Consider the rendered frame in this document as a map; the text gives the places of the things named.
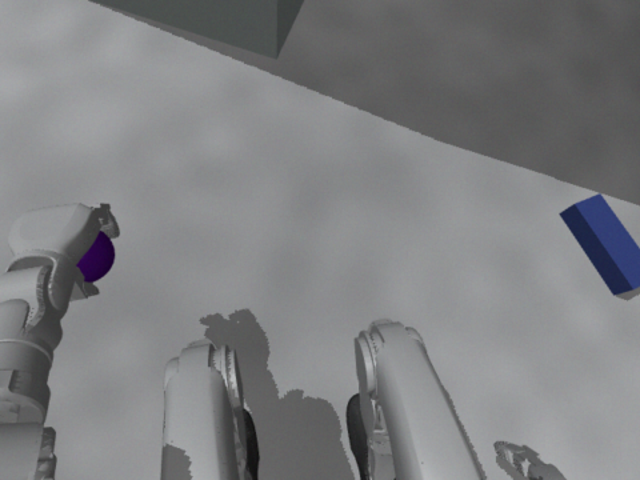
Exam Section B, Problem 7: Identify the left robot hand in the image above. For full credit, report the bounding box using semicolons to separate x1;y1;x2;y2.
8;203;120;302

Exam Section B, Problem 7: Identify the left robot arm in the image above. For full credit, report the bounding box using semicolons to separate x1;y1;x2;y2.
0;250;77;480

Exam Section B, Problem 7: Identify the right robot hand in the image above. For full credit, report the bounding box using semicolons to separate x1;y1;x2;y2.
494;441;566;480

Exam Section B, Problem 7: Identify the left robot foot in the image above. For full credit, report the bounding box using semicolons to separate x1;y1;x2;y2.
242;409;259;480

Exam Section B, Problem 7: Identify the right robot foot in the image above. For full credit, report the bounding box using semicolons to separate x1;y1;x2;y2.
346;393;396;480

